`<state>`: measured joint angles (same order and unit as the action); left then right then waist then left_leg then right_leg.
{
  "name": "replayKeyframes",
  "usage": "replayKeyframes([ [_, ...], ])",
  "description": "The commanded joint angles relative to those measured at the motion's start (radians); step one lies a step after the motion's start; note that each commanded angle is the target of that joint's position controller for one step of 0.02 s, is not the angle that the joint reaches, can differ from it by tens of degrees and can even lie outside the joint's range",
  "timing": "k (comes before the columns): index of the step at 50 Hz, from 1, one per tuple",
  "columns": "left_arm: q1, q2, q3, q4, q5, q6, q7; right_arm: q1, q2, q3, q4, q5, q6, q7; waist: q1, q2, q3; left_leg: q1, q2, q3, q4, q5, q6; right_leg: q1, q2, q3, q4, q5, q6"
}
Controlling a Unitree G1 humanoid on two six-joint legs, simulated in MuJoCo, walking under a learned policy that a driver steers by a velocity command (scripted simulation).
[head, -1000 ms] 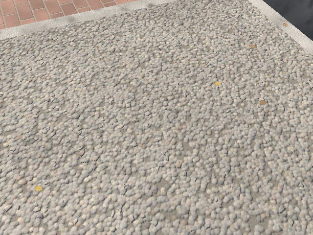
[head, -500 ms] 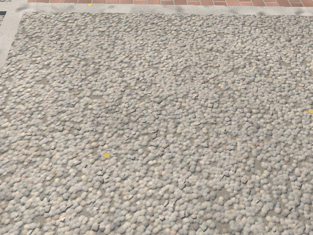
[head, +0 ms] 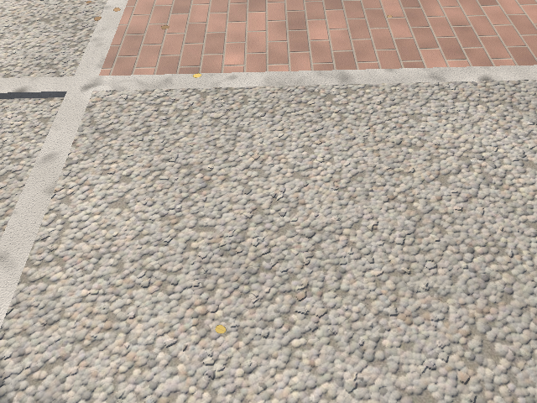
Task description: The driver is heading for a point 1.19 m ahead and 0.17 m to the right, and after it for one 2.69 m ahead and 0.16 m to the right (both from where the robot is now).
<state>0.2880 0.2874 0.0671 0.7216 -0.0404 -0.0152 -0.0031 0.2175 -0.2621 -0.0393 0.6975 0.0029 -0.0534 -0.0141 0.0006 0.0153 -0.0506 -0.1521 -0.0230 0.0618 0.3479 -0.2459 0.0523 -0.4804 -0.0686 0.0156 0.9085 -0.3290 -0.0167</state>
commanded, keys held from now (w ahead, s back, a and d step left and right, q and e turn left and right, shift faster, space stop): w+e+shift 0.10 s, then e+shift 0.20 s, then q+shift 0.50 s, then w+q+shift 0.20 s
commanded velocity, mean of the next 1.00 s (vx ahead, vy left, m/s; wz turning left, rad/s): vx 0.30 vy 0.00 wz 0.05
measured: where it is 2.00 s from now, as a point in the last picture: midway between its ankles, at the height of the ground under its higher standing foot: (279, 266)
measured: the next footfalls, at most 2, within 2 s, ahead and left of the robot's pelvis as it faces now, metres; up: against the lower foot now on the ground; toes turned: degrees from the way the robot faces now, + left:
right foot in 0.20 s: +0.17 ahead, -0.20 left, +0.00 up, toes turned -16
left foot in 0.68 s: +0.45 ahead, -0.15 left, +0.00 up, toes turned -11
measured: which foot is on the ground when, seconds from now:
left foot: down 0.00-0.20, up 0.22-0.66, down 0.68-1.00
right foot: up 0.00-0.18, down 0.20-0.70, up 0.72-1.00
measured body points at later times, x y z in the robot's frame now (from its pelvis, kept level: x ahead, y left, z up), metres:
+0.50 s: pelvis +0.19 -0.15 +0.00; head +0.22 -0.19 +0.45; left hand +0.41 +0.05 -0.08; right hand +0.26 -0.46 -0.12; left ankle +0.39 -0.05 -0.68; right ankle +0.13 -0.19 -0.75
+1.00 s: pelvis +0.36 -0.24 -0.01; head +0.38 -0.24 +0.44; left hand +0.53 +0.03 -0.09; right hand +0.51 -0.53 -0.09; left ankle +0.41 -0.14 -0.74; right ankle +0.41 -0.40 -0.73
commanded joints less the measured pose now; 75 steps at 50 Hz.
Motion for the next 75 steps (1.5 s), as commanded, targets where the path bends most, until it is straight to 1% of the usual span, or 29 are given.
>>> replayKeyframes([
  [1,-0.156,0.063,0.009,-0.126,-0.001,-0.033,-0.015,0.022,-0.179,-0.068,-0.039,0.003,-0.034,0.001,-0.073,0.052,0.068,0.238,0.359,-0.296,-0.235,-0.275,0.141,-0.355,-0.086,0.033,0.000,0.033,-0.002],
  [2,-0.193,0.085,0.013,-0.135,0.096,0.002,-0.061,0.074,-0.180,-0.063,-0.019,-0.064,-0.023,0.009,-0.080,0.020,0.049,0.164,0.329,-0.184,-0.247,-0.290,0.116,-0.242,-0.026,-0.043,-0.058,0.027,-0.002],
  [6,-0.210,0.086,0.011,-0.161,0.069,0.028,-0.108,0.037,-0.212,-0.074,-0.014,-0.051,-0.023,0.019,-0.057,0.118,0.104,0.015,0.300,-0.011,-0.221,-0.269,0.053,-0.036,-0.009,-0.124,-0.189,0.048,-0.040],
  [7,-0.158,0.054,0.002,-0.145,-0.026,0.007,-0.065,-0.002,-0.230,-0.086,-0.019,0.042,-0.020,0.024,-0.033,0.058,0.140,0.042,0.315,-0.026,-0.162,-0.100,0.075,-0.057,-0.033,-0.085,-0.180,0.038,-0.051],
  [9,0.001,0.094,0.019,-0.113,-0.004,-0.001,-0.036,-0.054,-0.241,-0.088,-0.021,0.044,-0.001,0.021,0.068,0.018,0.053,0.023,0.287,0.095,0.106,0.369,0.027,0.158,0.065,-0.175,-0.296,0.101,-0.087],
  [10,0.181,0.191,0.068,-0.063,0.007,0.004,-0.020,-0.029,-0.197,-0.075,-0.028,0.027,0.004,0.019,0.134,-0.050,-0.054,-0.087,0.214,0.161,0.428,0.495,-0.028,0.425,0.122,-0.145,-0.324,0.114,-0.129],
  [11,0.252,0.351,0.105,-0.072,-0.004,0.010,0.000,-0.016,-0.079,-0.037,-0.076,-0.032,0.001,0.018,0.107,-0.352,-0.054,-0.454,0.078,0.161,0.838,-0.202,-0.124,0.626,-0.126,0.320,-0.447,0.156,-0.243],
  [12,0.223,0.394,0.096,-0.142,0.019,-0.016,-0.015,-0.030,-0.084,-0.025,-0.126,-0.024,-0.033,0.018,0.083,-0.378,-0.185,-0.715,-0.055,-0.093,1.053,-0.406,-0.133,0.774,-0.266,0.820,-0.624,0.035,-0.397],
  [13,0.177,0.298,0.073,-0.168,0.020,-0.033,-0.026,-0.099,-0.187,-0.044,-0.132,0.019,-0.058,0.025,0.113,-0.203,-0.121,-0.809,0.008,-0.157,1.070,-0.316,-0.104,0.770,-0.278,0.726,-0.645,0.100,-0.362],
  [15,0.062,0.242,0.056,-0.198,0.016,-0.036,-0.020,-0.098,-0.203,-0.046,-0.105,-0.005,-0.073,0.019,0.038,-0.038,-0.036,-0.716,0.081,-0.162,0.924,-0.159,-0.080,0.574,-0.194,0.509,-0.585,0.342,-0.289],
  [19,-0.070,0.161,0.013,-0.201,0.046,-0.033,0.015,0.017,-0.162,-0.038,-0.002,-0.016,-0.023,0.028,-0.035,-0.048,-0.039,-0.496,0.109,-0.079,0.770,0.033,-0.110,0.366,-0.117,0.196,-0.579,0.890,-0.214],
  [23,-0.075,0.137,-0.004,-0.146,0.052,-0.031,0.045,-0.052,-0.099,-0.010,0.011,0.006,-0.026,0.044,0.000,-0.083,-0.013,-0.401,0.072,-0.026,0.468,0.292,-0.096,0.343,-0.026,-0.007,-0.622,0.902,-0.087],
  [29,-0.078,0.154,0.011,-0.094,0.059,-0.003,0.074,-0.130,-0.131,-0.028,-0.039,0.018,-0.034,0.093,0.039,-0.094,0.038,-0.445,0.044,-0.029,0.272,0.321,-0.066,0.482,-0.099,-0.055,-0.584,0.866,-0.054],
  [33,-0.153,0.150,0.022,-0.129,0.056,0.040,0.102,0.100,-0.166,-0.058,-0.009,0.016,-0.026,0.093,-0.054,-0.102,-0.026,-0.273,-0.044,0.029,0.258,0.135,0.002,0.452,-0.097,-0.080,-0.246,1.203,-0.017],
  [34,-0.221,0.159,0.024,-0.152,0.051,0.038,0.102,0.255,-0.198,-0.075,0.016,0.013,-0.032,0.075,-0.153,-0.049,-0.077,-0.084,-0.038,-0.018,0.112,0.292,0.061,0.352,-0.033,-0.114,0.008,1.096,0.034],
  [36,-0.073,0.030,-0.015,-0.202,0.071,0.015,0.056,0.208,-0.304,-0.090,-0.035,-0.034,-0.039,0.040,-0.023,0.279,-0.269,0.379,0.361,-0.825,0.058,0.641,0.423,-0.223,0.289,0.087,0.645,-0.355,0.152],
  [37,-0.069,0.114,-0.009,-0.181,0.045,-0.004,0.033,0.104,-0.271,-0.094,-0.091,-0.026,-0.022,0.029,-0.042,0.131,-0.288,0.312,0.352,-0.806,-0.006,0.370,0.390,-0.221,0.194,0.230,0.648,-0.263,0.108],
  [39,-0.169,0.126,-0.004,-0.207,0.054,-0.007,0.018,-0.018,-0.181,-0.067,-0.139,0.021,0.015,0.001,0.008,-0.091,-0.071,0.026,0.249,-0.635,-0.079,0.098,0.282,-0.205,0.128,0.173,0.485,-0.147,0.068],
  [42,-0.137,0.085,-0.010,-0.194,0.060,-0.003,0.002,-0.061,-0.196,-0.077,-0.166,0.028,0.048,-0.013,0.044,0.010,-0.021,-0.188,0.096,-0.508,-0.134,-0.201,0.198,-0.040,0.111,0.097,0.096,-0.088,0.067],
  [49,-0.081,0.081,0.001,-0.140,0.015,-0.059,-0.001,-0.059,-0.219,-0.086,-0.189,0.041,0.071,-0.023,0.046,0.161,-0.044,-0.350,0.056,-0.521,-0.058,-0.403,0.124,0.289,0.146,0.040,-0.321,0.055,0.087],
  [50,-0.022,0.090,0.012,-0.116,0.012,-0.065,0.001,-0.097,-0.193,-0.077,-0.206,0.039,0.074,-0.021,0.086,0.153,-0.027,-0.419,0.033,-0.496,-0.005,-0.409,0.085,0.384,0.133,0.033,-0.403,0.092,0.075],
  [51,0.158,0.134,0.002,-0.058,0.079,-0.037,0.011,-0.224,-0.212,-0.092,-0.232,-0.067,0.082,0.018,0.178,0.030,0.011,-0.598,-0.092,-0.363,0.175,-0.439,0.016,0.529,0.086,0.036,-0.527,-0.096,0.034],
  [52,0.161,0.215,0.021,-0.068,0.102,-0.035,0.021,-0.200,-0.068,-0.058,-0.263,-0.050,0.069,0.015,0.155,-0.243,0.042,-0.724,-0.186,-0.225,0.545,-0.384,-0.010,0.552,-0.200,0.340,-0.607,-0.300,0.000],
  [53,0.030,0.292,0.034,-0.124,0.124,-0.029,0.026,-0.162,-0.058,-0.042,-0.288,-0.037,0.057,0.030,0.070,-0.288,0.059,-0.874,-0.127,-0.210,0.721,-0.252,-0.026,0.466,-0.359,0.770,-0.810,-0.636,-0.086],
  [54,-0.051,0.255,0.031,-0.142,0.118,-0.032,0.027,-0.152,-0.110,-0.049,-0.286,-0.043,0.052,0.044,0.019,-0.163,0.076,-0.859,-0.030,-0.236,0.814,-0.125,-0.018,0.402,-0.379,0.783,-0.790,-0.641,-0.126],
  [58,0.006,0.174,0.006,-0.088,0.080,-0.056,0.020,-0.086,-0.155,-0.056,-0.211,-0.059,0.073,0.099,0.013,-0.124,0.051,-0.763,0.015,-0.155,0.959,0.049,-0.055,0.387,-0.183,0.283,-0.734,-0.264,-0.052],
  [70,0.306,0.158,0.000,0.109,0.078,-0.076,0.012,-0.405,-0.104,-0.002,-0.253,-0.050,0.042,0.132,0.122,-0.144,0.256,-0.681,0.017,0.013,0.454,0.031,0.031,0.538,-0.218,-0.027,-0.866,0.303,-0.111],
  [73,0.303,0.198,-0.004,0.180,0.063,-0.065,0.012,-0.228,-0.095,0.000,-0.198,-0.053,0.028,0.097,0.000,-0.197,0.114,-0.225,-0.086,0.115,0.342,-0.106,0.097,0.518,-0.210,-0.091,-0.581,1.220,-0.118],
  [75,0.193,0.223,0.000,0.159,0.044,-0.077,0.011,0.233,-0.204,-0.052,-0.067,-0.062,0.009,0.050,-0.266,-0.190,-0.129,0.427,0.047,-0.109,0.246,-0.076,0.119,0.147,-0.151,-0.097,-0.019,0.986,-0.094],
])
